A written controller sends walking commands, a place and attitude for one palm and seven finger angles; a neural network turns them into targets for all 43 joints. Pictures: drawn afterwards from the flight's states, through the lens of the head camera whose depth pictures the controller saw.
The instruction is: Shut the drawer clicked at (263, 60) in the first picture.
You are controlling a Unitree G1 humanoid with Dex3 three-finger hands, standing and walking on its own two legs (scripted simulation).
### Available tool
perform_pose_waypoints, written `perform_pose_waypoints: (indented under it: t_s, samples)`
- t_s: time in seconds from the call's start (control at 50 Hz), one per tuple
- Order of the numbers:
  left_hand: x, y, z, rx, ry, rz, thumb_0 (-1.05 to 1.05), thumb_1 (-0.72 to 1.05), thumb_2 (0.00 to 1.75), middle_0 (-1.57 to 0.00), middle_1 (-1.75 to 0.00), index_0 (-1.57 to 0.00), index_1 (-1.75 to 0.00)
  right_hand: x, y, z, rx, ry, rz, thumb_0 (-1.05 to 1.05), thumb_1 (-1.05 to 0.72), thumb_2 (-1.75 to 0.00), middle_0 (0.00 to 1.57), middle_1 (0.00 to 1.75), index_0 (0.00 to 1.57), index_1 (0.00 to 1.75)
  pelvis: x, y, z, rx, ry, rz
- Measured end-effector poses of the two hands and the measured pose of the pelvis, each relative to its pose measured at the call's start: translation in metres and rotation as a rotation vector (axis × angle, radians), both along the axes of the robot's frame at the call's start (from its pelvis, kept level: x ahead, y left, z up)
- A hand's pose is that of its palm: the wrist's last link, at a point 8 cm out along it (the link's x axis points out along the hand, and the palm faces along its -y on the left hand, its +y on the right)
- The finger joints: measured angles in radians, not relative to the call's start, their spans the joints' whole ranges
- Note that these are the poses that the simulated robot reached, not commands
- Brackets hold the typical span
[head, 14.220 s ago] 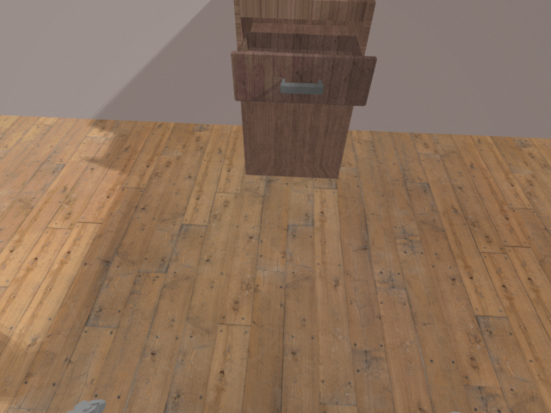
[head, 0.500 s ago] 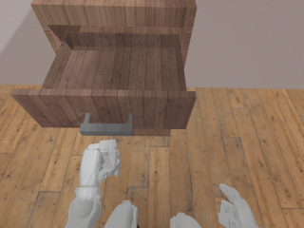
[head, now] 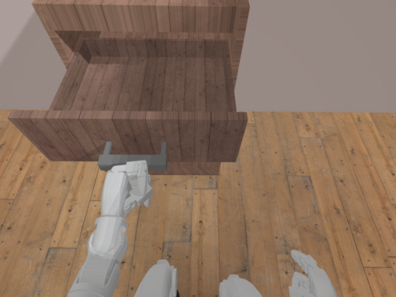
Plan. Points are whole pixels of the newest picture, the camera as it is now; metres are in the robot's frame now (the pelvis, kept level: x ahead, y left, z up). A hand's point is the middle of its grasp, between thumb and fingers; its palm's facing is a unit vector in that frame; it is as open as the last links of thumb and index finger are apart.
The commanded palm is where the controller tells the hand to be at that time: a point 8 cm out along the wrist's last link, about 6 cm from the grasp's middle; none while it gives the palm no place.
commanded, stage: push the drawer shut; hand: left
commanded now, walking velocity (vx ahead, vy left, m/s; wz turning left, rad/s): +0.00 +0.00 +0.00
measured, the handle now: (135, 154) +0.39 +0.15 +0.03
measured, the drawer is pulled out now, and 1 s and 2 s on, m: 0.28 0.15 0.03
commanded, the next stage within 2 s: none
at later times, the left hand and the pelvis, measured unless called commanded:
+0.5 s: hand (150, 154) +0.39 +0.11 +0.04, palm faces +0.01 -1.00 -0.03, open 3.0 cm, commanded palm +0.38 +0.17 +0.04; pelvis -0.01 +0.01 +0.00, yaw -1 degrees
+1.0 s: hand (153, 132) +0.45 +0.12 +0.03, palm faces +0.04 -1.00 -0.04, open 2.9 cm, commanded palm +0.44 +0.17 +0.04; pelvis -0.01 +0.02 -0.01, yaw -2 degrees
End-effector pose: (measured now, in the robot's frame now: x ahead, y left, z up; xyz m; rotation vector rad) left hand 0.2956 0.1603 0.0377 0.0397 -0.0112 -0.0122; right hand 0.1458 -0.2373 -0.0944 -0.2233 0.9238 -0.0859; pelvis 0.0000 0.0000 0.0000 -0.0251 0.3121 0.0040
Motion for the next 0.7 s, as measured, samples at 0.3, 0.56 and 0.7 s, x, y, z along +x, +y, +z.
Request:
perform_pose_waypoints:
  t_s: [0.3,0.56,0.7]
  samples:
    - [0.046,0.005,-0.001,0.001,-0.005,0.009,-0.03,0.80,0.90,-1.40,-1.60,-1.40,-1.60,-0.029,-0.005,-0.006,-0.021,0.069,-0.047,0.01,-0.90,-0.90,0.20,0.30,0.20,0.30,-0.007,0.004,0.000,-0.006,0.011,-0.005]
    - [0.084,0.008,0.000,-0.009,-0.007,0.020,-0.01,0.79,0.87,-1.40,-1.60,-1.39,-1.60,-0.061,-0.001,-0.009,-0.020,0.155,-0.095,0.01,-0.90,-0.90,0.20,0.30,0.20,0.30,-0.005,0.013,0.001,-0.011,0.034,-0.021]
    - [0.099,0.010,-0.001,-0.010,-0.012,0.026,-0.02,0.77,0.86,-1.40,-1.60,-1.40,-1.60,-0.077,0.001,-0.011,-0.025,0.207,-0.115,0.01,-0.90,-0.90,0.20,0.30,0.20,0.30,-0.005,0.018,-0.001,-0.015,0.047,-0.024]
